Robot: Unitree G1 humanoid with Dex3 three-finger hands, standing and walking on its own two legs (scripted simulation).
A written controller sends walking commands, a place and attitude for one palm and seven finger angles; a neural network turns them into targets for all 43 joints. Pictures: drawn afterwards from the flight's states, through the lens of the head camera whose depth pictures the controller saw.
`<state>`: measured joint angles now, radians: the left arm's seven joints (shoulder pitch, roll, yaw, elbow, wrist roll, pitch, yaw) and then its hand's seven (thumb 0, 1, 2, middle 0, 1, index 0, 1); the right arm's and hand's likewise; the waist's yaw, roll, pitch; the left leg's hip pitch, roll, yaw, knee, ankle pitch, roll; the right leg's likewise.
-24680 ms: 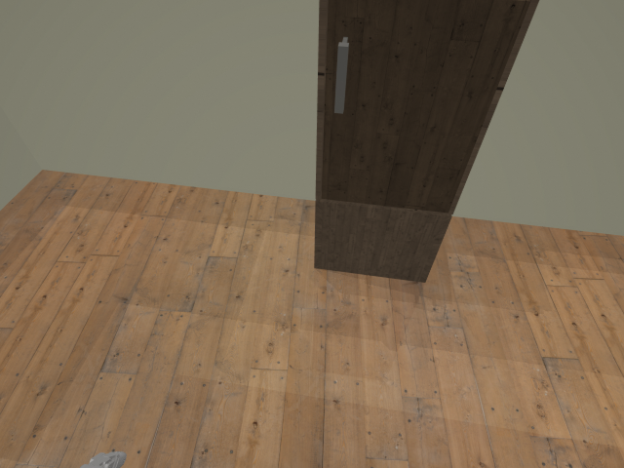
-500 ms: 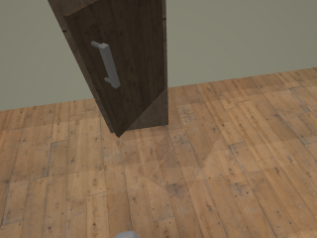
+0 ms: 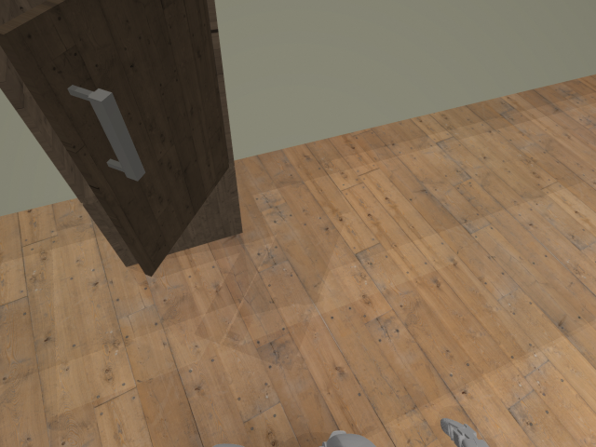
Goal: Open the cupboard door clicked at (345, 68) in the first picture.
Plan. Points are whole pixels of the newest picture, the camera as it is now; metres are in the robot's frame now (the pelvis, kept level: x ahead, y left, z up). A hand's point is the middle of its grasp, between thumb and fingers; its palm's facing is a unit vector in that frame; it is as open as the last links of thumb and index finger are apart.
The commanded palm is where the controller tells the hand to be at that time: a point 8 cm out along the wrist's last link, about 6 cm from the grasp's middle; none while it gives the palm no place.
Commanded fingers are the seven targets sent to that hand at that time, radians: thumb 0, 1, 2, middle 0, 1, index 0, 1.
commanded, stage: walk to a spot facing it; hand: left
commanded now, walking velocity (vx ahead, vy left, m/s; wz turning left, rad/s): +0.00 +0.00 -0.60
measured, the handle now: (108, 135) +0.50 +0.35 +0.07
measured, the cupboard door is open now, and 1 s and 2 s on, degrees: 46 46 46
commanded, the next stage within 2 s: turn to face it in 1.98 s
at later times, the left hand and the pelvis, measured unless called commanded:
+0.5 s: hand (221, 422) +0.16 +0.13 -0.15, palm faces -0.31 -0.92 -0.24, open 7.3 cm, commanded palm none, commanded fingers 0.00 0.90 0.90 -0.20 -0.30 -0.20 -0.30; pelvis +0.01 -0.03 +0.01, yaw -19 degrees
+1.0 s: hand (346, 316) +0.35 -0.06 -0.16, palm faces -0.68 -0.72 -0.16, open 7.4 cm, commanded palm none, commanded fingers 0.00 0.90 0.90 -0.20 -0.30 -0.20 -0.30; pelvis +0.12 -0.11 -0.01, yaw -38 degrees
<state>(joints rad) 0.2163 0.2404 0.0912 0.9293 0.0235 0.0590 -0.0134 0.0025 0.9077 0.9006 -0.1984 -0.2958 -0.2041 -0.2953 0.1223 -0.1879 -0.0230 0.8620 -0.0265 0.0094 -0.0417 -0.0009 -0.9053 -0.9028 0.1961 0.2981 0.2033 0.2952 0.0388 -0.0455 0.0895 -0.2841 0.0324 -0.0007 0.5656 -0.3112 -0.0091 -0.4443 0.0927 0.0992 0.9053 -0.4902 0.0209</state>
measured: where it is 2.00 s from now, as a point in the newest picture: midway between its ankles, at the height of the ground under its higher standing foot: (424, 380)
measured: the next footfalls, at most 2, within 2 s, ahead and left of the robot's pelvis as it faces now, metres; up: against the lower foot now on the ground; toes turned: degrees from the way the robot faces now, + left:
right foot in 0.24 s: +0.04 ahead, -0.15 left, +0.00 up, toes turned -13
left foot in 0.60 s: +0.11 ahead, +0.07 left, +0.00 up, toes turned -20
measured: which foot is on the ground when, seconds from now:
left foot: down 0.00-0.24, up 0.26-0.58, down 0.60-1.00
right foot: up 0.00-0.22, down 0.24-0.60, up 0.62-1.00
